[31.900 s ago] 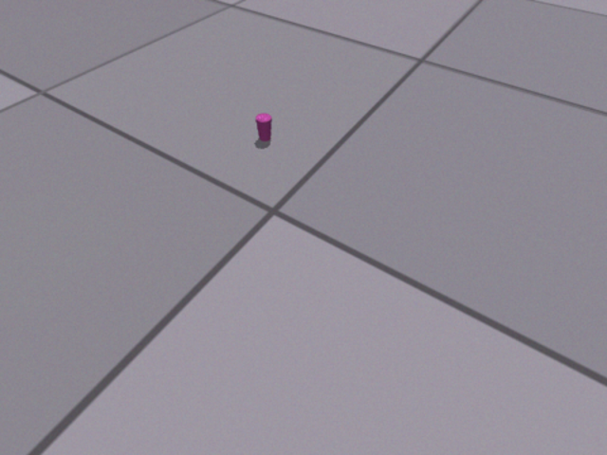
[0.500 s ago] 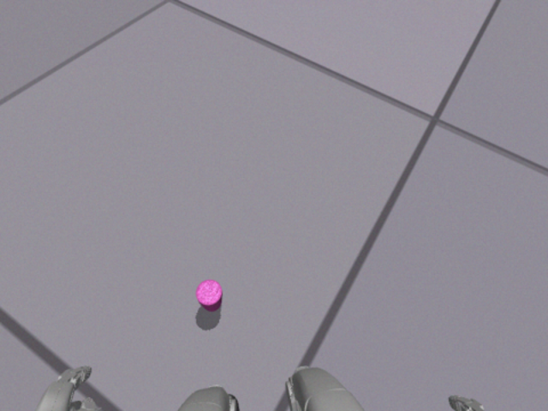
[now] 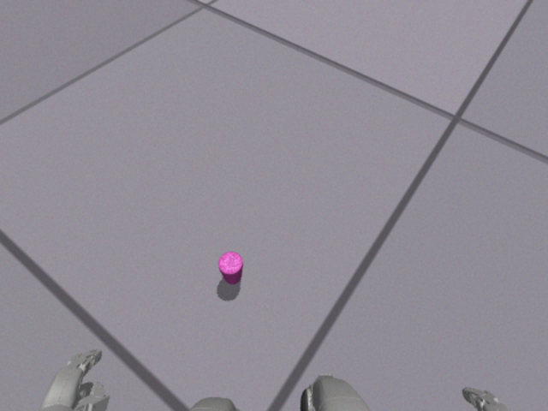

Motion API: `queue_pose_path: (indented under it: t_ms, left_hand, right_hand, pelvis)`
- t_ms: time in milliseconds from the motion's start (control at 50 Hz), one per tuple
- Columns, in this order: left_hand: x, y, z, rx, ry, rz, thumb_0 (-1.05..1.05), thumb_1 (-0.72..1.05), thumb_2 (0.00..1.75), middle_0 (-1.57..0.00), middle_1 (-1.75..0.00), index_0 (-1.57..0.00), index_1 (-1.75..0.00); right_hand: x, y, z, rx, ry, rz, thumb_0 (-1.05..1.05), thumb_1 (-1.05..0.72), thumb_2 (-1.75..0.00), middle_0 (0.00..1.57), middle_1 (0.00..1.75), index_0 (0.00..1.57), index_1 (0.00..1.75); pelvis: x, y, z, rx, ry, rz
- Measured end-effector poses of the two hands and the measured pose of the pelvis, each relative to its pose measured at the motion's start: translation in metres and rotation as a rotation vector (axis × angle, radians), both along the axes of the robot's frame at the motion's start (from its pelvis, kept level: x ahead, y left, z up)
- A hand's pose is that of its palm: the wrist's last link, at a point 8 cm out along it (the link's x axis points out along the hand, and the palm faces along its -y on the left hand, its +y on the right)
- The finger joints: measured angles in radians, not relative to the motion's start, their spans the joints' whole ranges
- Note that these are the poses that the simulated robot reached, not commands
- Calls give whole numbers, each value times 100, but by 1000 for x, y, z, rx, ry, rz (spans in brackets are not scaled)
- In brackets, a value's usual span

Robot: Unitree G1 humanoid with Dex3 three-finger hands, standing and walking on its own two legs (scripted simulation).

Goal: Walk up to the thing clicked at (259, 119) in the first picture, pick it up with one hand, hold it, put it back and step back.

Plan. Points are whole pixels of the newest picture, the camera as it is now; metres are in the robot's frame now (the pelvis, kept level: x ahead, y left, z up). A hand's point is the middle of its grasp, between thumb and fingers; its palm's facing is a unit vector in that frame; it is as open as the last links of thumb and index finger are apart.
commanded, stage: step back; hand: left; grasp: from the side
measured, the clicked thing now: (231, 270) +0.58 +0.13 -0.69
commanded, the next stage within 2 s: none
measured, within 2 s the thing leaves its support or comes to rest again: neither
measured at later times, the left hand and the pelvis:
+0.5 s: hand out of the picture -0.08 +0.24 -0.14, palm faces -0.10 -0.91 -0.39, open 7.4 cm; pelvis -0.17 -0.03 +0.00, yaw -6 degrees
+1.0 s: hand out of the picture -0.19 +0.23 -0.14, palm faces -0.05 -0.92 -0.38, open 7.4 cm; pelvis -0.33 -0.04 +0.00, yaw -3 degrees
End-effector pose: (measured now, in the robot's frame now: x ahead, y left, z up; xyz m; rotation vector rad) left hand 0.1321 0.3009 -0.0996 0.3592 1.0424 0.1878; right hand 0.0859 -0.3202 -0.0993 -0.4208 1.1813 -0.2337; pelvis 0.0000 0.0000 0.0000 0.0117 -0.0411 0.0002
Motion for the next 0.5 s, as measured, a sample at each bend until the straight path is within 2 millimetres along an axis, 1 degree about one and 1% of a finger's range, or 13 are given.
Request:
queue_pose_path:
  t_ms: [40,120,180,240,320,380,440,500]
  left_hand:
    - [-13,6,-5,-10,13,13,0,90,90,-20,-30,-20,-30]
    - [-43,12,-4,-18,55,28,0,91,90,-20,-30,-20,-30]
    - [-69,15,-4,-19,78,31,0,91,90,-20,-30,-20,-30]
    - [-98,17,-6,-7,117,25,0,91,90,-20,-30,-20,-30]
    - [-133,13,-10,9,166,5,0,91,90,-20,-30,-20,-30]
    - [-157,4,-11,20,177,-15,0,91,90,-20,-30,-20,-30]
    - [-187,-8,-10,32,179,-16,0,91,90,-20,-30,-20,-30]
    - [-218,-19,0,28,185,-9,0,91,90,-20,-30,-20,-30]
  right_hand:
    - [-13,9,5,3,2,10,1,-90,-89,20,30,20,30]
    - [-38,18,19,5,-8,6,1,-90,-89,20,30,20,30]
    - [-50,19,26,-1,-32,1,1,-90,-89,21,30,20,30]
    - [-61,17,29,-4,-72,-5,1,-90,-89,21,30,20,30]
    - [-82,8,26,-2,-123,-12,1,-90,-89,21,30,20,30]
    - [-103,-5,17,4,-141,-17,1,-89,-89,21,30,20,30]
    - [-129,-22,4,14,-142,-38,1,-90,-89,21,30,20,30]
    - [-160,-30,0,25,-97,-74,1,-90,-89,20,30,20,30]
  pelvis:
    - [-12,4,1,6,-12,-10]
    - [-32,6,12,-29,-7,-17]
    - [-49,6,15,-37,0,-36]
    - [-68,4,14,-38,1,-58]
    - [-97,-3,9,-33,-2,-91]
    - [-121,-11,2,-26,-4,-111]
    - [-147,-20,-5,-46,-13,-108]
    - [-165,-26,1,-10,-12,-102]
